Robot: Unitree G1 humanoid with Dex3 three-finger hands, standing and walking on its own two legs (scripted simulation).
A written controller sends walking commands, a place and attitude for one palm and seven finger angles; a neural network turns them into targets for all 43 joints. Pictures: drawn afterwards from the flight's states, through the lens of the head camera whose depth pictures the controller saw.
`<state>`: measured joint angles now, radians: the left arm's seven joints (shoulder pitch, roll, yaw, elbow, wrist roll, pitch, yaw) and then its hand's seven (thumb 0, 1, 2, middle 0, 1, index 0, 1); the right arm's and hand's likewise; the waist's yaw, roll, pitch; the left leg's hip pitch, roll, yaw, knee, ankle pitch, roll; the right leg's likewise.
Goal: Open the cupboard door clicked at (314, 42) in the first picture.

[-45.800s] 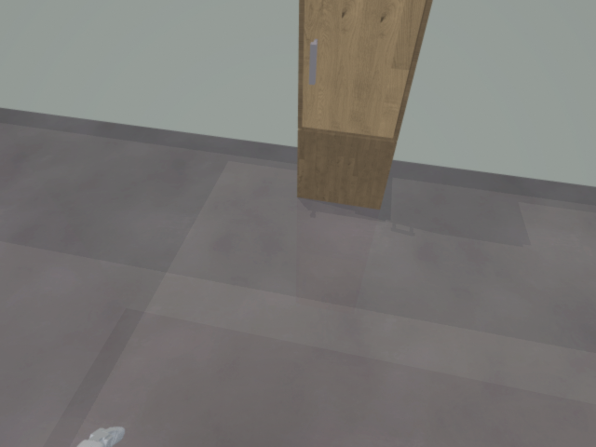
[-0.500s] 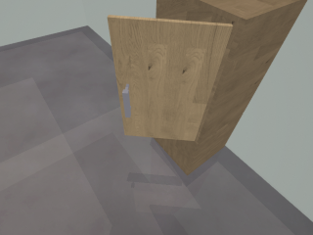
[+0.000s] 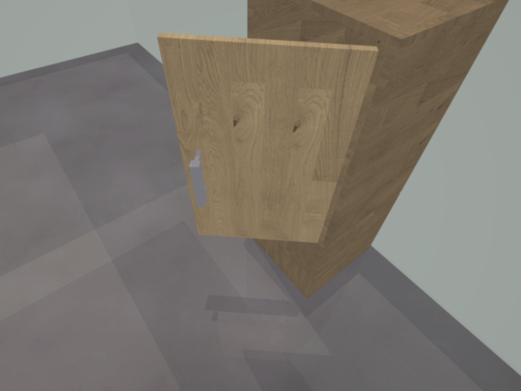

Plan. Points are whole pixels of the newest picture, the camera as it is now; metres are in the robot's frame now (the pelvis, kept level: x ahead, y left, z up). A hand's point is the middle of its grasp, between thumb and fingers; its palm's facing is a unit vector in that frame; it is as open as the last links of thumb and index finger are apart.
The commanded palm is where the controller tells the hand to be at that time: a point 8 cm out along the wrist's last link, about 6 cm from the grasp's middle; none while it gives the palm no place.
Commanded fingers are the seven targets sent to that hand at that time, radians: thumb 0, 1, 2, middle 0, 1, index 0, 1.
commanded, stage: raise the hand with hooked fingers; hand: left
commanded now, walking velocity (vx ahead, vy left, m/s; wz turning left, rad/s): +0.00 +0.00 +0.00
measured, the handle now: (200, 179) +0.57 +0.18 -0.07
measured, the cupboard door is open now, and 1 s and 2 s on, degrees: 48 48 48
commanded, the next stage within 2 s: none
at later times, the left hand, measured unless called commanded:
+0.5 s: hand out of the picture +0.12 +0.20 -0.09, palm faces +0.09 -1.00 -0.02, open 8.8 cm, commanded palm +0.13 +0.26 -0.07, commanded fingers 0.00 0.34 0.66 -0.24 -0.66 -0.24 -0.66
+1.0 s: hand (112, 358) +0.18 +0.25 -0.08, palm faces +0.02 -1.00 -0.05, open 11.8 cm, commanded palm +0.16 +0.30 -0.07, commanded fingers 0.00 -0.24 0.41 -0.28 -1.03 -0.28 -1.03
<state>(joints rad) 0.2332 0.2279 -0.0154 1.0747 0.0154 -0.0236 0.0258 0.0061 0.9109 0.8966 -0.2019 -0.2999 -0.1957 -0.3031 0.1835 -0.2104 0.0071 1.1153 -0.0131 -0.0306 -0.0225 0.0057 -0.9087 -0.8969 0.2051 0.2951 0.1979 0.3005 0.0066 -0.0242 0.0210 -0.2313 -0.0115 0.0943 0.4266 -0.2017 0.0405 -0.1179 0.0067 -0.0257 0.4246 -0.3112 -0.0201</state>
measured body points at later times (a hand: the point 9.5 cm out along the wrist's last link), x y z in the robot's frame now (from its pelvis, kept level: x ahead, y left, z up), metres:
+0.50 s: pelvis -0.05 -0.03 -0.11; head +0.02 -0.01 +0.34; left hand +0.11 +0.26 -0.09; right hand +0.19 -0.28 -0.16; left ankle +0.02 +0.09 -0.74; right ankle -0.05 -0.10 -0.74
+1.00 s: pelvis -0.06 +0.01 -0.11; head +0.02 +0.03 +0.33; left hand +0.17 +0.30 -0.07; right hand +0.09 -0.25 -0.20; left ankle +0.02 +0.09 -0.74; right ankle -0.05 -0.10 -0.74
